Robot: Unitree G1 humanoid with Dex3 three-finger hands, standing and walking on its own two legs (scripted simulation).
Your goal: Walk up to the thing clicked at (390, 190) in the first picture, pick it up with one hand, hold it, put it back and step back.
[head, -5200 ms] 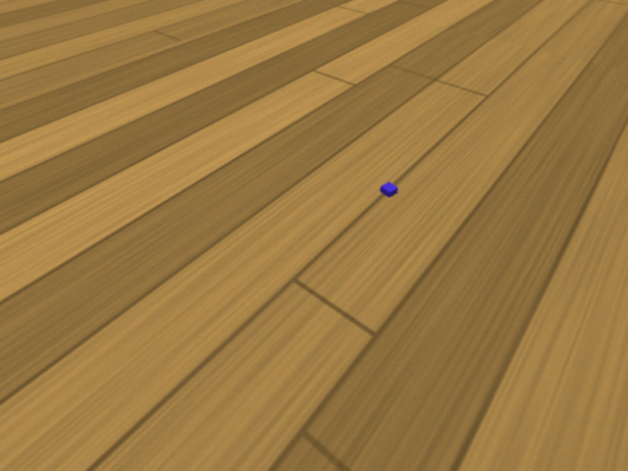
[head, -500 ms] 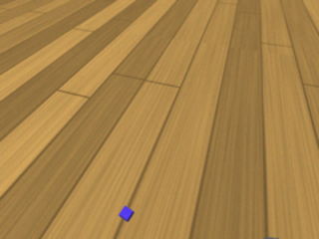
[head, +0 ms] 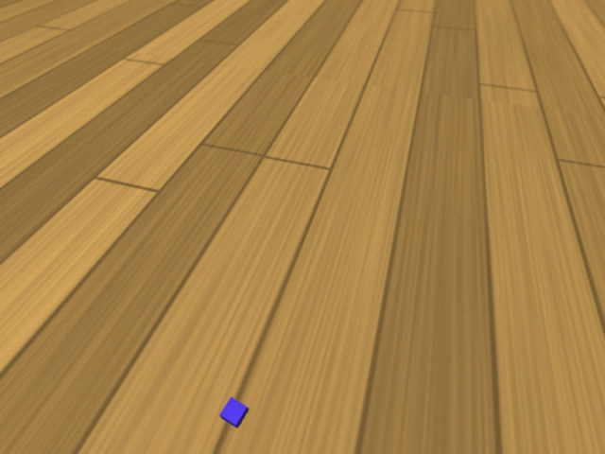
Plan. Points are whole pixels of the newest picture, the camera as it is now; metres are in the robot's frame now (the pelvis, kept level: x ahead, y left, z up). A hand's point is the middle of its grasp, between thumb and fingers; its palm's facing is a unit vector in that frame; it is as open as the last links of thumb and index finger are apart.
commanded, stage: walk up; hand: left
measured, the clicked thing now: (234, 412) +0.42 +0.23 -0.77
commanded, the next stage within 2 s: stand in 0.26 s
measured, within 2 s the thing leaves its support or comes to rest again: neither
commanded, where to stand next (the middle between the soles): +0.04 +0.00 m, yaw +0 degrees
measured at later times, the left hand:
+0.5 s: hand out of the picture +0.08 +0.25 -0.16, palm faces -0.02 -0.94 -0.34, open 7.4 cm
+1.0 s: hand out of the picture +0.11 +0.25 -0.15, palm faces -0.02 -0.94 -0.34, open 7.4 cm
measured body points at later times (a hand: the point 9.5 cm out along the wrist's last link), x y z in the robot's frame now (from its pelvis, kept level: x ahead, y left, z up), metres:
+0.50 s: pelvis +0.01 +0.00 +0.00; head +0.02 +0.00 +0.45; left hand +0.08 +0.30 -0.13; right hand +0.09 -0.30 -0.13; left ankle +0.02 +0.13 -0.75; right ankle +0.01 -0.14 -0.75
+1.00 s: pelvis +0.03 -0.01 +0.00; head +0.04 -0.01 +0.45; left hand +0.11 +0.30 -0.13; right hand +0.12 -0.31 -0.13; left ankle +0.02 +0.13 -0.75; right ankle +0.01 -0.14 -0.75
